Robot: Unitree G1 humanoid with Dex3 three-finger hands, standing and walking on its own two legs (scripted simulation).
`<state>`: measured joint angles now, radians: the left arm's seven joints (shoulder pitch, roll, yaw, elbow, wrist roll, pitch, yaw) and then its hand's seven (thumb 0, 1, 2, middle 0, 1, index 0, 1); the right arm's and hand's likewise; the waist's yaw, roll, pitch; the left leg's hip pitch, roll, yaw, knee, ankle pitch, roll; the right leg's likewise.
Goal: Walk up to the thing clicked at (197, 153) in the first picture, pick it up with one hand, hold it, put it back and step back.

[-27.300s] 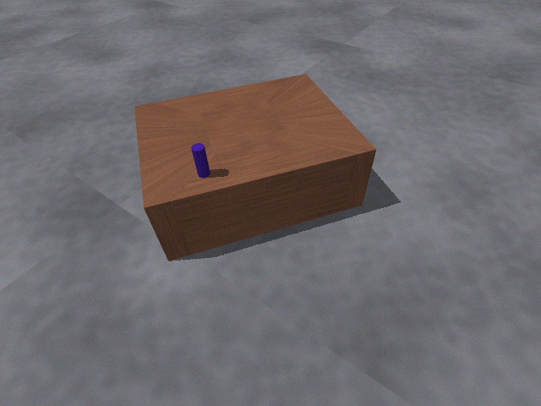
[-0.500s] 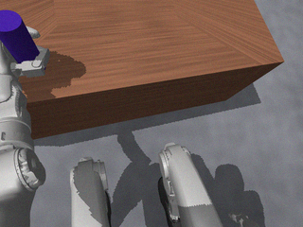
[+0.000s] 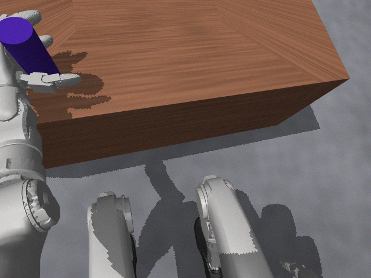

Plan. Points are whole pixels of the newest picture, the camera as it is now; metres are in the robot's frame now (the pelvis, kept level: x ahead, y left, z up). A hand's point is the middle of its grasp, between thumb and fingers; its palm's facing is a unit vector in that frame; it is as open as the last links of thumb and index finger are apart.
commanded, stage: withdraw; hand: left
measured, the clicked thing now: (34, 59) +0.56 +0.24 +0.01
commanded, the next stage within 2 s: rise in 0.44 s
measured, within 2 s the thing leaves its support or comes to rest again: neither
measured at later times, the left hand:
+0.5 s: hand out of the picture +0.55 +0.29 +0.12, palm faces +0.26 -0.96 -0.11, open 17.4 cm
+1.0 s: hand out of the picture +0.51 +0.38 +0.22, palm faces +0.40 -0.82 -0.40, open 17.4 cm
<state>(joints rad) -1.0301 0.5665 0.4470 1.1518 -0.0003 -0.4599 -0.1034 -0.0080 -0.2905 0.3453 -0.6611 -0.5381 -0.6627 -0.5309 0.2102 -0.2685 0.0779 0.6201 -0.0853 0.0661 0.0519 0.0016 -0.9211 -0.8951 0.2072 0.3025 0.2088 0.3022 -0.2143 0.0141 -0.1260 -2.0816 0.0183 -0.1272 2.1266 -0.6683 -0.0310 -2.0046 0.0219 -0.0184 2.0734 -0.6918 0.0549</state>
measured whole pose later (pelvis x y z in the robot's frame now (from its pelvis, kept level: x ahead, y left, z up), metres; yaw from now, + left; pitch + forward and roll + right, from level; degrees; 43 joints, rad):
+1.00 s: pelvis +0.04 +0.01 +0.22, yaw +2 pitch +26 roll -6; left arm -0.86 0.79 0.42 1.21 0.14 -0.06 0.04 -0.02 -0.53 0.05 -0.06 -0.06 -0.06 -0.06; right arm 0.32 -0.26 0.05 0.65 0.00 0.12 0.00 0.00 -0.90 -0.90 0.21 0.30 0.21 0.30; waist -0.16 0.03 -0.11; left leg -1.30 0.06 -0.09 1.38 -0.55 -0.02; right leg -1.22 0.02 -0.03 1.29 -0.53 0.04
